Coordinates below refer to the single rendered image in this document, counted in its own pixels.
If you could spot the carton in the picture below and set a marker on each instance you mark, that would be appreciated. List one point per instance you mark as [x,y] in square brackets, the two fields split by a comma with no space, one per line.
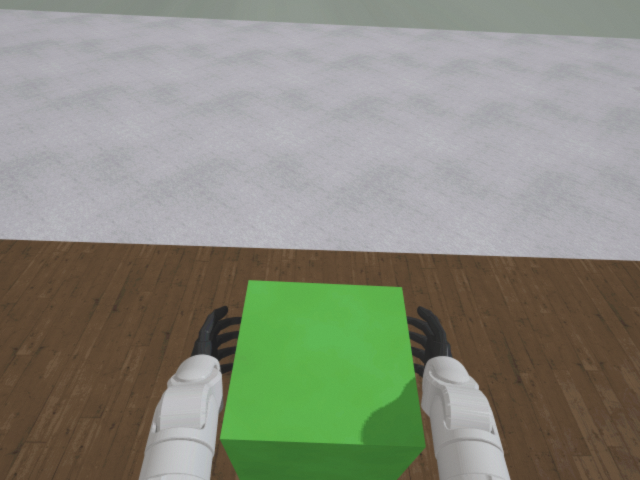
[323,384]

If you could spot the right robot hand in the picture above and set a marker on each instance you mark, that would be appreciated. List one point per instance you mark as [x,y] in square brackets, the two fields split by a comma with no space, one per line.
[435,342]

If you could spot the robot left forearm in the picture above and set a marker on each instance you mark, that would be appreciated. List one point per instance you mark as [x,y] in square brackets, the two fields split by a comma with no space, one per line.
[182,437]

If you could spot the left robot hand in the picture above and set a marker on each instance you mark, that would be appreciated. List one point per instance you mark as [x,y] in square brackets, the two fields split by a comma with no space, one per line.
[208,340]

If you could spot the robot right forearm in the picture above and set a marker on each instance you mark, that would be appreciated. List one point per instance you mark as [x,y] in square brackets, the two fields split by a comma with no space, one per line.
[466,441]

